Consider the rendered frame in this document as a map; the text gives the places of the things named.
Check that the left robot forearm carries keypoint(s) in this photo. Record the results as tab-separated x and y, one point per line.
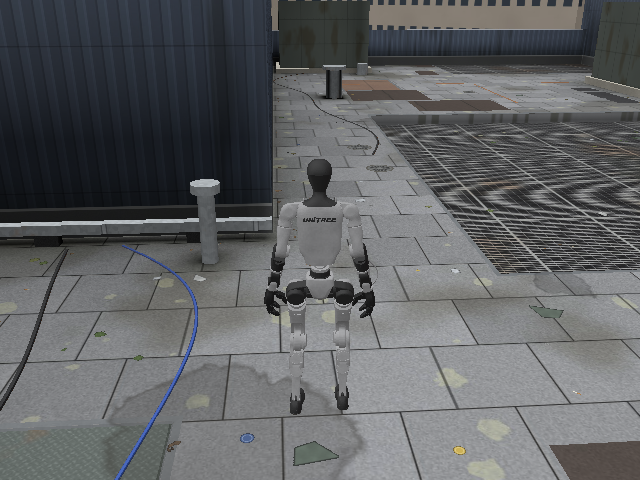
275	272

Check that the right robot thigh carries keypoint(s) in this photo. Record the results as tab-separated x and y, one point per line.
343	298

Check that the robot left upper arm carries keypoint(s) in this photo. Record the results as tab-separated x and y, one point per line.
287	213

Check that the left robot shin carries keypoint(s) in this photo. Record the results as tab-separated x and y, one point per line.
296	365

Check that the robot left hand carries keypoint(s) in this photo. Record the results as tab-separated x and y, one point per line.
269	301

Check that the robot right upper arm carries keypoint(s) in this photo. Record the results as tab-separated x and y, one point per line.
350	211

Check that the right robot forearm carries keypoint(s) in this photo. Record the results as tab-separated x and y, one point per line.
363	272

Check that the robot right hand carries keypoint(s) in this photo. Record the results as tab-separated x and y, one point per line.
369	303

